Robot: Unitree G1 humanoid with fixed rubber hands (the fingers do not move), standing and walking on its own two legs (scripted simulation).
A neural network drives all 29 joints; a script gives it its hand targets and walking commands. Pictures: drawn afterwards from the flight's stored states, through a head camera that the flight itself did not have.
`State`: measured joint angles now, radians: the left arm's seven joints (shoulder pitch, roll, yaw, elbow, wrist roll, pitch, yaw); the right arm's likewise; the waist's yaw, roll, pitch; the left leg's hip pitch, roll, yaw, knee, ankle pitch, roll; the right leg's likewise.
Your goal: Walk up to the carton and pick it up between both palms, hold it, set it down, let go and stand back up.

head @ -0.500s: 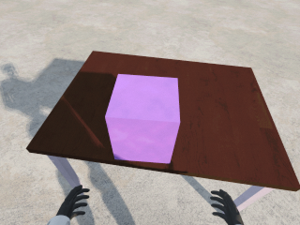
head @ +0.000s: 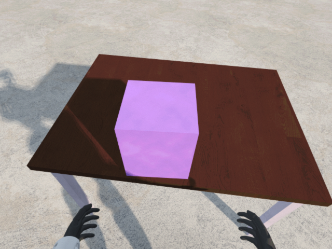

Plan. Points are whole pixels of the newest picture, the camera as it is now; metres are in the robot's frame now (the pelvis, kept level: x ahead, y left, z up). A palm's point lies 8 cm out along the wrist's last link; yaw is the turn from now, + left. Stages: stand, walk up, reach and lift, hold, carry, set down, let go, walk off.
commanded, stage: let go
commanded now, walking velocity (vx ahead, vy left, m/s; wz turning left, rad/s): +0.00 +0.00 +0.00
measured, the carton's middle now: (159, 131) +0.47 +0.04 -0.04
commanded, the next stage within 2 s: stand in 0.04 s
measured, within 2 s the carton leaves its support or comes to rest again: neither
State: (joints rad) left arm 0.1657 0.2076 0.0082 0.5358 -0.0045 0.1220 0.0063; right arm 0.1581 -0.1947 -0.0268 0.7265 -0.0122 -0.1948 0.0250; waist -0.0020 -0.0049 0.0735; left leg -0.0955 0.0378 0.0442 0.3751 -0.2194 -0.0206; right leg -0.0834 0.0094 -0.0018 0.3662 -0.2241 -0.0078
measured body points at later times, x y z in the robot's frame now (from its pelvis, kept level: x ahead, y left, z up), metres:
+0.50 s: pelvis +0.00 +0.01 +0.00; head +0.00 +0.01 +0.45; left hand +0.10 +0.26 -0.12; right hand +0.07 -0.25 -0.14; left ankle -0.01 +0.13 -0.75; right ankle -0.01 -0.11 -0.75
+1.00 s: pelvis +0.00 +0.01 +0.00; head +0.00 +0.01 +0.45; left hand +0.03 +0.26 -0.14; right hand +0.01 -0.23 -0.15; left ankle -0.01 +0.13 -0.75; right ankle -0.01 -0.12 -0.75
